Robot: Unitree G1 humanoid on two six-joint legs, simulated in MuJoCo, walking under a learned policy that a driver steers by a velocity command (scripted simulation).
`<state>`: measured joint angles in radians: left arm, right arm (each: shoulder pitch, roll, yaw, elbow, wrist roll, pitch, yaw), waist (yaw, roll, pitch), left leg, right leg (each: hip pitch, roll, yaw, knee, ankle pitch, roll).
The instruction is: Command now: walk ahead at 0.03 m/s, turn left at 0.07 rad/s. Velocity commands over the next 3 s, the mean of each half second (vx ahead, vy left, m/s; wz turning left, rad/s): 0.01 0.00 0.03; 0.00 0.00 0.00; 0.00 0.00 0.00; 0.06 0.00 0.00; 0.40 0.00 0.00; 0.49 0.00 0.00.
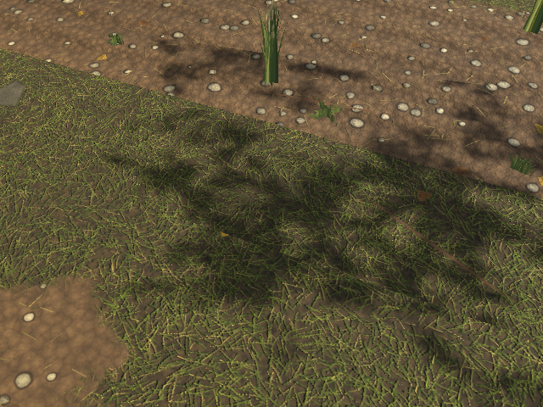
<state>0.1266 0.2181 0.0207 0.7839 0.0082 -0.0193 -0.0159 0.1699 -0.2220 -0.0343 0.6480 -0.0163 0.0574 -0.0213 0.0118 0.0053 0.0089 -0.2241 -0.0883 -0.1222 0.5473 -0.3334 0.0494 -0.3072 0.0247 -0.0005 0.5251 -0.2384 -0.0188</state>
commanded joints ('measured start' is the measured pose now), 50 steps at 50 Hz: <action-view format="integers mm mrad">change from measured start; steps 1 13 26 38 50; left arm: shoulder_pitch -62 -64 -48 -13 17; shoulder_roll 136 127 136 141 145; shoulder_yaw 31 21 14 9 5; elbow -89 -106 -92 -66 -38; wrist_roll -3 -1 -2 -3 -5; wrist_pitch -17 6 4 3 6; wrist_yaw -1 4 13 24 33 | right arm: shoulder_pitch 21 41 77 110 139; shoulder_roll -113 -110 -107 -102 -100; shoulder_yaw -35 -32 -29 -27 -24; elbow -62 -62 -44 -17 23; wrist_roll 4 3 1 2 4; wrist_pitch -9 -23 -28 -31 -36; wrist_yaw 5 0 -12 -22 -28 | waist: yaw -12 4 1 2 4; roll -13 3 -7 -9 -10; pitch -106 -66 -47 -35 -26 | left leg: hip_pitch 18 -18 0 1 -4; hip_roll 98 109 104 99 95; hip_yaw -80 -92 -73 -56 -45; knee -75 -143 -180 -191 -199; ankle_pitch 312 295 248 227 224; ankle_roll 31 22 15 7 1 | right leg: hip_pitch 122 173 162 154 157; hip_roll -105 -86 -85 -84 -81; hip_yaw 121 101 113 124 130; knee -69 -73 -112 -136 -150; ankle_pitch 257 214 165 134 125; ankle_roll -78 -59 -55 -62 -69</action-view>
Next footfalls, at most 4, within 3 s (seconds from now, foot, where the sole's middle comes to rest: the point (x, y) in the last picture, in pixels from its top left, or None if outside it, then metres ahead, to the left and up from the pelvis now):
2.58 right None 0.44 -0.20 -0.92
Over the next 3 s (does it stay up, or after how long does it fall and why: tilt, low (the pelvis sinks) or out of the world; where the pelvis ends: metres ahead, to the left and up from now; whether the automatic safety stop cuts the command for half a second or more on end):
stays up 0.55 -0.08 -0.16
